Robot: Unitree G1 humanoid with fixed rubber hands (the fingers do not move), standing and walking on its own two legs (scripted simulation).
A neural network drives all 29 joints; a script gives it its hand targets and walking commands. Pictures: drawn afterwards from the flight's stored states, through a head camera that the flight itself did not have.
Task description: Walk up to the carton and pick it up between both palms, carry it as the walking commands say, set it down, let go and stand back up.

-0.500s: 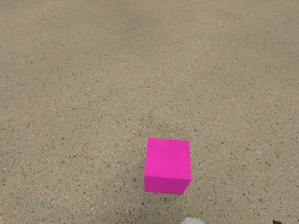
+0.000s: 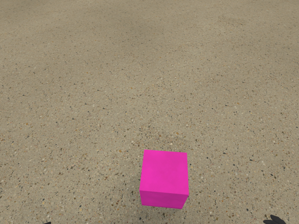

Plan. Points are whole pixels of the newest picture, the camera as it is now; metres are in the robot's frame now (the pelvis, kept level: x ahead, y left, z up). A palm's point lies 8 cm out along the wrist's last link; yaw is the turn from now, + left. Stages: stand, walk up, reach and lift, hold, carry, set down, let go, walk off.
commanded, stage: walk up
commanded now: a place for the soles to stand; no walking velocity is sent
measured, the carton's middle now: (163, 180) +0.45 -0.04 -0.61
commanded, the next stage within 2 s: reach and lift in 1.92 s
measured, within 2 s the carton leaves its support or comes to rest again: neither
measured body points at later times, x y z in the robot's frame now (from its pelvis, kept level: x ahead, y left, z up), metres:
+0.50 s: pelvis +0.02 -0.01 +0.00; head +0.03 +0.00 +0.45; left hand +0.10 +0.32 -0.10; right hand +0.15 -0.33 -0.10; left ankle +0.00 +0.09 -0.72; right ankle +0.01 -0.14 -0.72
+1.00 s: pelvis -0.01 -0.01 +0.00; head +0.01 -0.01 +0.45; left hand +0.07 +0.31 -0.10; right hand +0.13 -0.33 -0.10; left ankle +0.00 +0.09 -0.72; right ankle +0.01 -0.14 -0.72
